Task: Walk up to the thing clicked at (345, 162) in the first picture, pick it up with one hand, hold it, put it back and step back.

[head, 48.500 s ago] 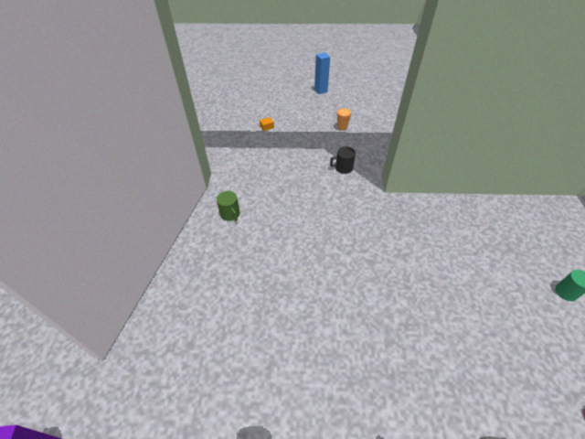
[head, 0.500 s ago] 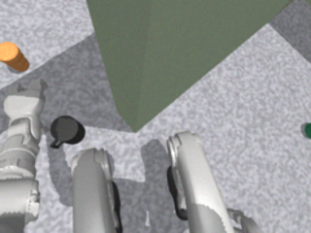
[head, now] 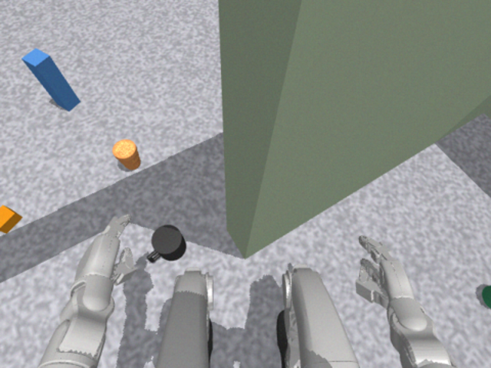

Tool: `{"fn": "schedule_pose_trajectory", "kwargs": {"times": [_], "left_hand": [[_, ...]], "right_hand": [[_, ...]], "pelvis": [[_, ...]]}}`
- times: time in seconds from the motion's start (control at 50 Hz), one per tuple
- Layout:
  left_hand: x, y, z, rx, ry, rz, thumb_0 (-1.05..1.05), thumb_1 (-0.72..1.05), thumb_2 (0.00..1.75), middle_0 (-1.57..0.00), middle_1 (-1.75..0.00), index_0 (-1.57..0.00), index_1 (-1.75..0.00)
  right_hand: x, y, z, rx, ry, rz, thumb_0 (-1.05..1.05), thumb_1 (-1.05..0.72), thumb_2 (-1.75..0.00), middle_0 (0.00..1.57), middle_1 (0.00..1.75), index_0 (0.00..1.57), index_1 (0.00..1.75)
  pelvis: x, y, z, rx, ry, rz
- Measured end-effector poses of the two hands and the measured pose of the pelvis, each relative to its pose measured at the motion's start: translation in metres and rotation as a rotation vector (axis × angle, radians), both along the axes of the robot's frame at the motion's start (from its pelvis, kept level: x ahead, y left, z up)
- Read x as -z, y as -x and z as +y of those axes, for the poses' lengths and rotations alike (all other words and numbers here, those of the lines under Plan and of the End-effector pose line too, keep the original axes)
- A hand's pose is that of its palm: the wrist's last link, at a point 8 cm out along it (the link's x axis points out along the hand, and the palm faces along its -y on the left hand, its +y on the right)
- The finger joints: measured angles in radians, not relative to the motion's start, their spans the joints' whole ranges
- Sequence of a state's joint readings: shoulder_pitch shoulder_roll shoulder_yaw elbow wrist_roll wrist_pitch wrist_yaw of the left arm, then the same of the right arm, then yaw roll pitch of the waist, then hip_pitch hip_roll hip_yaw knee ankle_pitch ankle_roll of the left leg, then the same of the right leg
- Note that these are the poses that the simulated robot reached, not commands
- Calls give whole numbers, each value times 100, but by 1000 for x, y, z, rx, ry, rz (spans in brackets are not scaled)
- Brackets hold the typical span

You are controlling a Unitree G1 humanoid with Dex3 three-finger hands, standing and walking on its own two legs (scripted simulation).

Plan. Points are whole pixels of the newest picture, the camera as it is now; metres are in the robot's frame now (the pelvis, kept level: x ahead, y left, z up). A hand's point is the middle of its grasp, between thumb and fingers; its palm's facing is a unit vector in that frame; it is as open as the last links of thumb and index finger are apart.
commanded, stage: home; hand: left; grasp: from above
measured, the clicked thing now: (165, 246) +0.41 +0.24 -0.50
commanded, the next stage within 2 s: none
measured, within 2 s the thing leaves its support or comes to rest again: neither
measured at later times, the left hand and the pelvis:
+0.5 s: hand (90, 279) +0.23 +0.19 +0.11, palm faces +0.10 -0.97 -0.22, open 7.4 cm; pelvis +0.06 +0.00 +0.15, yaw +2 degrees
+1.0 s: hand (85, 291) +0.22 +0.19 +0.12, palm faces +0.10 -0.97 -0.20, open 7.4 cm; pelvis +0.06 +0.00 +0.16, yaw +2 degrees
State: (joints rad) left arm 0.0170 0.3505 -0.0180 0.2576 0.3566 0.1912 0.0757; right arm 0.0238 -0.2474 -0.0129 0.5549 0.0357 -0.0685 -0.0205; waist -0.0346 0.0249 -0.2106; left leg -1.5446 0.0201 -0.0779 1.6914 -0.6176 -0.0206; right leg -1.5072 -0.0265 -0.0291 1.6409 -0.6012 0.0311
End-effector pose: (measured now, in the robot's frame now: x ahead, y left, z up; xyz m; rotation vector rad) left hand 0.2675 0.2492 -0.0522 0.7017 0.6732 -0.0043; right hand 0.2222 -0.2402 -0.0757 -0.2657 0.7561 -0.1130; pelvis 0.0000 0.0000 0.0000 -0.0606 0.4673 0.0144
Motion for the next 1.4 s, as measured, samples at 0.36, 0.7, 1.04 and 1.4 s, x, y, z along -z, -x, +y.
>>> {"fn": "schedule_pose_trajectory", "kwargs": {"times": [0.36, 0.7, 1.04, 1.4], "left_hand": [[-145, 50, -14, -342, 353, 64, 1, 90, 90, -21, -30, -20, -30], [-194, 67, -16, -388, 440, 58, 1, 90, 90, -20, -30, -20, -30], [-193, 71, -16, -383, 434, 57, 1, 90, 90, -20, -30, -20, -30], [-195, 72, -15, -365, 434, 46, 1, 90, 90, -20, -30, -20, -30]], "right_hand": [[-122, 33, 11, 114, 1, -20, 2, -91, -90, 20, 30, 21, 30], [-186, -6, 2, 98, 45, -234, 2, -91, -90, 20, 30, 21, 29], [-180, -1, 10, 69, 36, -203, 2, -91, -90, 20, 30, 21, 30], [-180, 14, 4, 99, 51, -196, 2, -91, -90, 20, 30, 21, 30]], "pelvis": [[-123, -46, 0, -19, -12, -186], [-159, -66, 0, -33, -23, -284], [-161, -62, -1, -34, -24, -301], [-161, -58, 1, -29, -22, -311]]}}
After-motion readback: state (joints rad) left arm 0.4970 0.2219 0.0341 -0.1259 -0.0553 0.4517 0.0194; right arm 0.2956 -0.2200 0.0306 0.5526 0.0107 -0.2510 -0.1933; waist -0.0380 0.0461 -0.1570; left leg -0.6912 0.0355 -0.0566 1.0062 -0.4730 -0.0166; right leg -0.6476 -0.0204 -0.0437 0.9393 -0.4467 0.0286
